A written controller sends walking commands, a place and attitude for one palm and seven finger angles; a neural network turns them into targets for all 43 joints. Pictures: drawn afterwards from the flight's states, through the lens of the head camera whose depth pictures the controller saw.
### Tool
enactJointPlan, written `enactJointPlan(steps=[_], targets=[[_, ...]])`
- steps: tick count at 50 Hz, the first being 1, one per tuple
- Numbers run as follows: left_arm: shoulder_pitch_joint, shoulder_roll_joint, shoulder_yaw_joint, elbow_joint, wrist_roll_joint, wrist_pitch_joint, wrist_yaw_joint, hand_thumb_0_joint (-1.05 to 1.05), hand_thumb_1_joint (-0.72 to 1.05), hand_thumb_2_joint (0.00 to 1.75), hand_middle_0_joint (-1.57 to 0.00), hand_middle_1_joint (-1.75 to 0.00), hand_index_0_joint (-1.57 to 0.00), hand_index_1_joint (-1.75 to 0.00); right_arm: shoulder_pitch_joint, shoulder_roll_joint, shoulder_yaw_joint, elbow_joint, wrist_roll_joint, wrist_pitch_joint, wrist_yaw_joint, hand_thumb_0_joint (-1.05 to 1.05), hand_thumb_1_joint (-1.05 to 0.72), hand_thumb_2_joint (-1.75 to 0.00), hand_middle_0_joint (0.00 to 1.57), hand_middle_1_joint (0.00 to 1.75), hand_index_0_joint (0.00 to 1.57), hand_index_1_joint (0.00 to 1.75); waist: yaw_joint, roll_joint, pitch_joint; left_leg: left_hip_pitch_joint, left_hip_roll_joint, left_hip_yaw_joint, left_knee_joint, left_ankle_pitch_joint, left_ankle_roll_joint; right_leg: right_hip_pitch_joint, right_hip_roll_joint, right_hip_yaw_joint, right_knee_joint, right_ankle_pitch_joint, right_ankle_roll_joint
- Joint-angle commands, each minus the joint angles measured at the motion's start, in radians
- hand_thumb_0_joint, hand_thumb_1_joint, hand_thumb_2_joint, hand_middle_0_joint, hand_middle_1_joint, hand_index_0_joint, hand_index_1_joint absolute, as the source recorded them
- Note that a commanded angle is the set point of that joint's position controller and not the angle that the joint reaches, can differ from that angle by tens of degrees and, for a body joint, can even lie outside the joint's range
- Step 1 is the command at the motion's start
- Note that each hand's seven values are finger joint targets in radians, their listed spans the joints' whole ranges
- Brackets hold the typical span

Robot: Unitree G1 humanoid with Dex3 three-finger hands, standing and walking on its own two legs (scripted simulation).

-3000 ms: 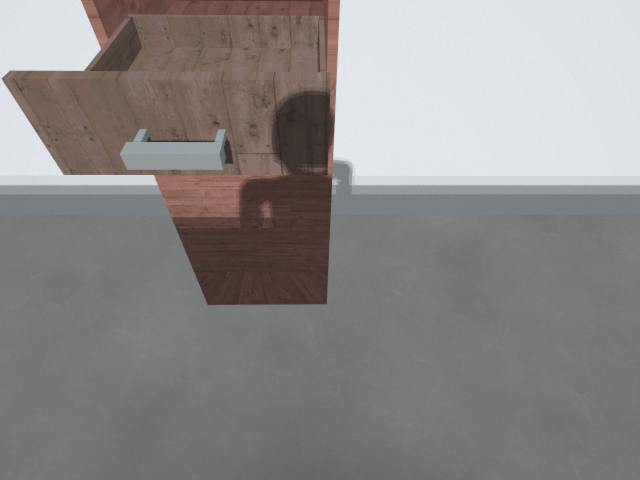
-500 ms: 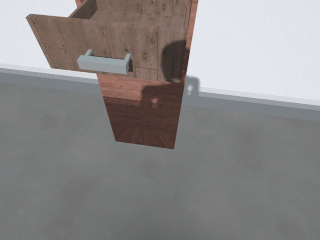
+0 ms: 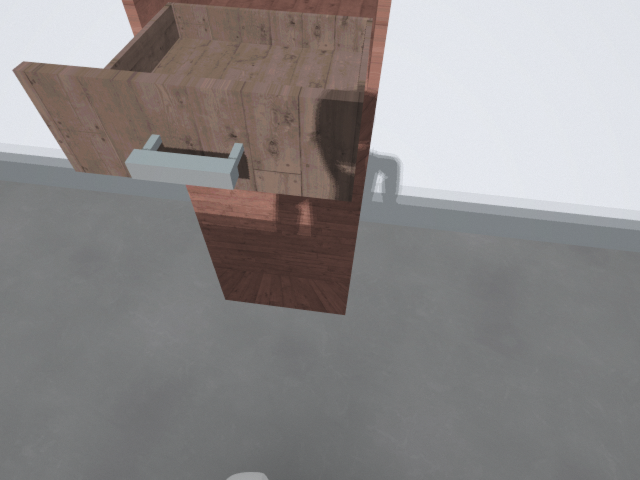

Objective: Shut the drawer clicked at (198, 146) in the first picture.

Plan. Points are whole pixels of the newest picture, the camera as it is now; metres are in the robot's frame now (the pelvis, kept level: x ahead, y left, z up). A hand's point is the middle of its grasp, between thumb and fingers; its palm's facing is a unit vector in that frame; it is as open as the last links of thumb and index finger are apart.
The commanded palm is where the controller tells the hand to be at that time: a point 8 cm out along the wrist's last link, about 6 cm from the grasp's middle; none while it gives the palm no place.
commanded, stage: come to a stop and stand still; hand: left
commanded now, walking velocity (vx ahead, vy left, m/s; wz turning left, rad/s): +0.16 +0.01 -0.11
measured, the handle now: (189, 157) +0.43 +0.19 +0.17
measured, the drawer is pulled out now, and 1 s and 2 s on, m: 0.29 0.29 0.29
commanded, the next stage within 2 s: look again from close up in 2.00 s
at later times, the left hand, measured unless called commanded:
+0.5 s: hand out of the picture +0.13 +0.17 -0.17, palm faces +0.02 -0.97 -0.24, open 7.3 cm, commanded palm none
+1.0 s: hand out of the picture +0.13 +0.19 -0.16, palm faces +0.01 -0.95 -0.31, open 7.4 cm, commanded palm none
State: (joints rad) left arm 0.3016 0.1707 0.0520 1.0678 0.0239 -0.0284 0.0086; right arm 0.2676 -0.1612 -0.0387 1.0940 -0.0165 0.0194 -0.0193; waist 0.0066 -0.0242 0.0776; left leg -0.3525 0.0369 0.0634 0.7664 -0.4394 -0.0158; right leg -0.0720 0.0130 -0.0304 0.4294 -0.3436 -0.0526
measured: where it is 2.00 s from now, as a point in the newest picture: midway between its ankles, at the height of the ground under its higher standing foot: outside the picture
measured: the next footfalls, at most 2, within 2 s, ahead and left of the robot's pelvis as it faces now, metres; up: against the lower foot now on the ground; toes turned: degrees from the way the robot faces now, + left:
left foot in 0.08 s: +0.15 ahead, +0.12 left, +0.00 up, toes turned +0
right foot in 0.26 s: +0.15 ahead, -0.11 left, +0.00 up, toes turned -7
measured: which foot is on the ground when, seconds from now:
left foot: up 0.00-0.06, down 0.08-1.00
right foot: down 0.00-0.08, up 0.10-0.24, down 0.26-1.00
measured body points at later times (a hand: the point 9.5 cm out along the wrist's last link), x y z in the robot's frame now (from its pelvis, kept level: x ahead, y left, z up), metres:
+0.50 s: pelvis +0.08 -0.02 +0.00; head +0.13 -0.02 +0.44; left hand +0.13 +0.22 -0.15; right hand +0.11 -0.26 -0.16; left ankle +0.07 +0.13 -0.73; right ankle +0.04 -0.11 -0.74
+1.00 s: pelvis +0.08 -0.01 -0.01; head +0.08 -0.04 +0.44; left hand +0.13 +0.24 -0.14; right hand +0.14 -0.26 -0.17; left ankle +0.08 +0.13 -0.74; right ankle +0.05 -0.11 -0.74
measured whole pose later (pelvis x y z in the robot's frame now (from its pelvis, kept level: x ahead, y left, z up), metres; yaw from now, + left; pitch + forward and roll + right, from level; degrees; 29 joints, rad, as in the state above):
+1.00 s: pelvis +0.08 -0.01 -0.01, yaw -1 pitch -1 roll +1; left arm 0.27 0.19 0.01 0.95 0.02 -0.01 0.04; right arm 0.23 -0.22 -0.05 0.94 -0.02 0.03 -0.03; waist 0.00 0.06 0.01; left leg -0.25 0.04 0.02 0.57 -0.31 0.00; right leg -0.22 0.00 -0.05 0.60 -0.36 -0.04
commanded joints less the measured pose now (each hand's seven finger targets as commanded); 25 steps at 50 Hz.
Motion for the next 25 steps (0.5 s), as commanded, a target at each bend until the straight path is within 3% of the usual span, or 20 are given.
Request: enactJointPlan(steps=[1, 2, 3, 4, 5, 7, 8, 9, 10, 11, 12, 13, 14, 15, 17, 20, 21, 24, 25], targets=[[0.048, 0.136, 0.023, -0.004, -0.016, -0.006, 0.007, 0.0, 0.9, 0.9, -0.2, -0.3, -0.2, -0.3, 0.063, -0.043, 0.002, -0.037, -0.005, -0.048, 0.004, 0.0, -0.9, -0.9, 0.2, 0.3, 0.2, 0.3, -0.048, -0.074, -0.002, 0.187, -0.024, 0.045, -0.291, 0.247, 0.016, -0.111, -0.174, 0.117, -0.022, 0.414, -0.084], [0.056, 0.1, 0.016, -0.007, -0.019, -0.005, 0.004, 0.0, 0.9, 0.9, -0.2, -0.3, -0.2, -0.3, 0.14, -0.098, -0.01, -0.011, -0.012, -0.059, -0.003, 0.0, -0.9, -0.9, 0.2, 0.3, 0.2, 0.3, -0.075, 0.043, -0.045, 0.335, 0.053, -0.066, -0.343, 0.321, 0.053, -0.211, -0.116, 0.079, 0.126, 0.346, -0.044], [0.074, 0.06, 0.009, -0.026, -0.023, -0.006, 0.002, 0.0, 0.9, 0.9, -0.2, -0.3, -0.2, -0.3, 0.221, -0.192, -0.03, 0.003, -0.024, -0.065, -0.016, 0.0, -0.9, -0.9, 0.2, 0.3, 0.2, 0.3, -0.093, 0.228, -0.109, 0.447, 0.261, -0.332, -0.397, 0.347, 0.165, -0.357, -0.016, -0.005, 0.333, 0.053, 0.001], [0.044, 0.054, 0.005, -0.053, -0.018, -0.011, 0.001, 0.0, 0.9, 0.9, -0.2, -0.3, -0.2, -0.3, 0.261, -0.219, -0.04, 0.0, -0.023, -0.054, -0.021, 0.0, -0.9, -0.9, 0.2, 0.3, 0.2, 0.3, -0.108, 0.234, -0.115, 0.418, 0.398, -0.497, -0.497, 0.322, 0.268, -0.426, 0.021, -0.021, 0.553, -0.265, 0.007], [-0.01, 0.055, 0.0, -0.068, -0.01, -0.002, 0.005, 0.0, 0.9, 0.9, -0.2, -0.3, -0.2, -0.3, 0.225, -0.212, -0.035, -0.014, -0.02, -0.049, -0.019, 0.0, -0.9, -0.9, 0.2, 0.3, 0.2, 0.3, -0.095, 0.165, -0.042, 0.302, 0.411, -0.492, -0.506, 0.276, 0.291, -0.454, -0.024, 0.039, 0.636, -0.279, 0.001], [-0.024, 0.028, 0.002, -0.058, -0.017, 0.012, 0.001, 0.0, 0.9, 0.9, -0.2, -0.3, -0.2, -0.3, 0.05, -0.138, -0.009, -0.055, -0.015, -0.047, -0.025, 0.0, -0.9, -0.9, 0.2, 0.3, 0.2, 0.3, -0.031, 0.214, 0.033, 0.1, 0.328, -0.33, -0.527, 0.338, 0.222, -0.343, -0.101, 0.077, 0.499, -0.198, 0.021], [0.006, 0.018, -0.003, -0.041, -0.017, 0.021, -0.002, 0.0, 0.9, 0.9, -0.2, -0.3, -0.2, -0.3, -0.009, -0.131, -0.002, -0.065, -0.017, -0.044, -0.029, 0.0, -0.9, -0.9, 0.2, 0.3, 0.2, 0.3, -0.006, 0.215, 0.02, 0.055, 0.291, -0.247, -0.508, 0.398, 0.188, -0.238, -0.097, 0.056, 0.366, -0.186, 0.028], [0.059, 0.013, -0.005, -0.014, -0.015, 0.025, -0.003, 0.0, 0.9, 0.9, -0.2, -0.3, -0.2, -0.3, -0.037, -0.132, 0.001, -0.062, -0.015, -0.039, -0.033, 0.0, -0.9, -0.9, 0.2, 0.3, 0.2, 0.3, 0.017, 0.17, -0.013, 0.049, 0.249, -0.186, -0.455, 0.433, 0.161, -0.143, -0.074, 0.021, 0.234, -0.112, 0.039], [0.115, 0.02, -0.004, 0.015, -0.013, 0.022, -0.001, 0.0, 0.9, 0.9, -0.2, -0.3, -0.2, -0.3, -0.043, -0.132, 0.0, -0.058, -0.007, -0.031, -0.034, 0.0, -0.9, -0.9, 0.2, 0.3, 0.2, 0.3, 0.04, 0.067, -0.043, 0.042, 0.193, -0.14, -0.373, 0.407, 0.124, -0.052, -0.051, -0.006, 0.071, 0.043, 0.049], [0.139, 0.056, -0.005, 0.024, -0.005, 0.013, 0.005, 0.0, 0.9, 0.9, -0.2, -0.3, -0.2, -0.3, -0.042, -0.115, 0.0, -0.056, 0.007, -0.024, -0.029, 0.0, -0.9, -0.9, 0.2, 0.3, 0.2, 0.3, 0.035, -0.052, -0.037, 0.042, 0.103, -0.084, -0.295, 0.288, 0.059, -0.07, -0.091, 0.105, -0.072, 0.166, 0.04], [0.096, 0.112, -0.002, 0.015, -0.003, 0.008, 0.011, 0.0, 0.9, 0.9, -0.2, -0.3, -0.2, -0.3, -0.033, -0.078, 0.003, -0.062, 0.016, -0.014, -0.019, 0.0, -0.9, -0.9, 0.2, 0.3, 0.2, 0.3, -0.003, -0.155, -0.018, 0.052, 0.034, -0.02, -0.253, 0.14, 0.009, -0.132, -0.238, 0.243, -0.146, 0.233, -0.007], [0.03, 0.158, -0.003, -0.003, -0.004, 0.012, 0.008, 0.0, 0.9, 0.9, -0.2, -0.3, -0.2, -0.3, 0.001, -0.075, 0.002, -0.043, 0.013, -0.008, -0.009, 0.0, -0.9, -0.9, 0.2, 0.3, 0.2, 0.3, -0.034, -0.085, -0.046, 0.155, 0.002, -0.009, -0.251, 0.118, -0.005, -0.214, -0.284, 0.262, -0.149, 0.204, -0.048], [-0.015, 0.143, -0.003, -0.016, -0.008, 0.009, 0.011, 0.0, 0.9, 0.9, -0.2, -0.3, -0.2, -0.3, -0.004, -0.057, 0.004, -0.026, 0.008, -0.005, -0.009, 0.0, -0.9, -0.9, 0.2, 0.3, 0.2, 0.3, -0.038, -0.063, -0.028, 0.201, 0.009, -0.02, -0.251, 0.203, -0.003, -0.252, -0.238, 0.223, -0.118, 0.305, -0.045], [-0.029, 0.132, -0.005, -0.016, -0.009, 0.01, 0.017, 0.0, 0.9, 0.9, -0.2, -0.3, -0.2, -0.3, 0.005, -0.05, 0.002, -0.017, 0.006, -0.001, -0.012, 0.0, -0.9, -0.9, 0.2, 0.3, 0.2, 0.3, -0.039, -0.087, -0.029, 0.204, 0.021, -0.024, -0.264, 0.263, 0.001, -0.221, -0.204, 0.177, -0.088, 0.4, -0.025], [-0.008, 0.129, 0.0, -0.01, -0.014, 0.012, 0.029, 0.0, 0.9, 0.9, -0.2, -0.3, -0.2, -0.3, 0.011, -0.075, -0.002, -0.009, 0.006, 0.001, -0.019, 0.0, -0.9, -0.9, 0.2, 0.3, 0.2, 0.3, -0.021, -0.06, -0.039, 0.172, 0.049, -0.022, -0.268, 0.387, 0.002, -0.107, -0.189, 0.13, -0.015, 0.714, 0.01], [0.024, 0.157, 0.019, -0.02, -0.014, 0.017, 0.042, 0.0, 0.9, 0.9, -0.2, -0.3, -0.2, -0.3, 0.005, -0.097, -0.015, -0.031, 0.006, 0.005, -0.025, 0.0, -0.9, -0.9, 0.2, 0.3, 0.2, 0.3, 0.002, -0.044, -0.125, 0.142, 0.046, 0.002, -0.219, 0.487, -0.007, 0.033, -0.208, 0.119, 0.056, 1.003, 0.003], [0.025, 0.169, 0.027, -0.027, -0.014, 0.019, 0.043, 0.0, 0.9, 0.9, -0.2, -0.3, -0.2, -0.3, -0.003, -0.107, -0.018, -0.043, 0.005, 0.007, -0.024, 0.0, -0.9, -0.9, 0.2, 0.3, 0.2, 0.3, 0.009, -0.05, -0.133, 0.119, 0.042, 0.002, -0.193, 0.465, -0.009, 0.058, -0.222, 0.124, 0.067, 1.043, -0.013], [0.005, 0.185, 0.033, -0.038, -0.008, 0.031, 0.045, 0.0, 0.9, 0.9, -0.2, -0.3, -0.2, -0.3, -0.042, -0.097, -0.019, -0.074, 0.006, 0.015, -0.018, 0.0, -0.9, -0.9, 0.2, 0.3, 0.2, 0.3, 0.018, -0.116, -0.101, 0.021, 0.01, -0.009, -0.166, 0.125, -0.016, 0.101, -0.281, 0.164, 0.049, 1.103, -0.079], [-0.014, 0.181, 0.035, -0.045, -0.005, 0.034, 0.047, 0.0, 0.9, 0.9, -0.2, -0.3, -0.2, -0.3, -0.036, -0.094, -0.02, -0.076, 0.006, 0.014, -0.017, 0.0, -0.9, -0.9, 0.2, 0.3, 0.2, 0.3, 0.013, -0.125, -0.112, 0.03, 0.014, -0.016, -0.21, 0.142, -0.013, 0.115, -0.275, 0.15, 0.061, 1.077, -0.08]])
